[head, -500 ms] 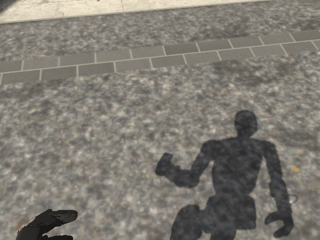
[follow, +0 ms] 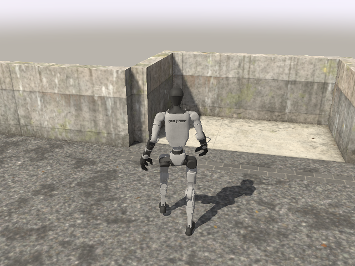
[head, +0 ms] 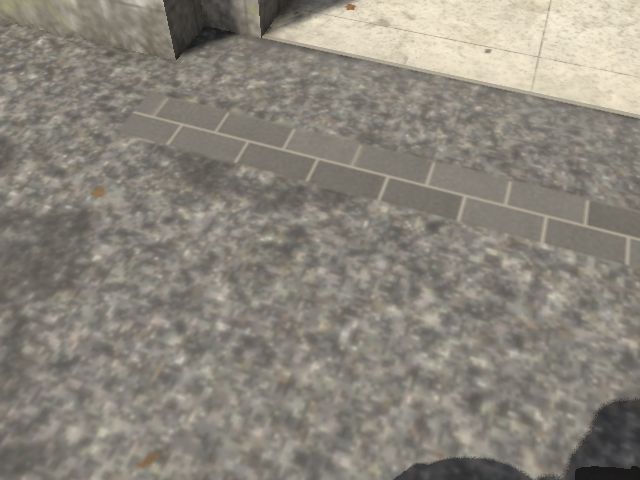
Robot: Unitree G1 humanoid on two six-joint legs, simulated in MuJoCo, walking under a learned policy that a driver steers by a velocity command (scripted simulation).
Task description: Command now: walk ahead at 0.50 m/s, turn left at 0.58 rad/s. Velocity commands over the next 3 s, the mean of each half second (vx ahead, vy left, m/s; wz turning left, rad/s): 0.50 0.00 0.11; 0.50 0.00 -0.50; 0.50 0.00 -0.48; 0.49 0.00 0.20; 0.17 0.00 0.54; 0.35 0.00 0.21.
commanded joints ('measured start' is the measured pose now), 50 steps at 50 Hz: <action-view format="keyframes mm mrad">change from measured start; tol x64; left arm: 1 -34 183 47 -51 -18 -2 5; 50 -5 170 37 -151 -19 42 12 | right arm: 1 -99 -47 -6 -104 1 -13 16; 50 -93 -68 12 -46 -20 -89 -30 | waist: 1 -21 -89 30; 50 -25 -126 -71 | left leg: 1 15 -12 40 -75 -20 34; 8 1088 289 -814 -406 -365 418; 32 825 160 179 -236 893 112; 36 -91 -149 -88 715 -544 -5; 50 213 -93 -23 -157 103 -90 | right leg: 1 4 -292 73 -53 413 -140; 5 -7 -261 -21 351 921 -82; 9 -842 -60 268 1150 -246 3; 30 -729 -39 128 354 212 -64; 36 413 -343 1011 115 -8 -436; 50 -317 -90 469 47 226 -213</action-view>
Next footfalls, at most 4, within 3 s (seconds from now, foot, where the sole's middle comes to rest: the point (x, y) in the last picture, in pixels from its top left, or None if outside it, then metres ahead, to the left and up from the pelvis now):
0.12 left None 0.23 0.13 -0.78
0.68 right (391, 434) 0.56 -0.06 -0.78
1.12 left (331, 302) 0.87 0.09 -0.78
1.62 right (482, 278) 0.97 -0.28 -0.78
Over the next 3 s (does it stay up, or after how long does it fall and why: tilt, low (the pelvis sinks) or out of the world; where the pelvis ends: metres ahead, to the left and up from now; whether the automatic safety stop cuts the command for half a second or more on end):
stays up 1.37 -0.26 0.00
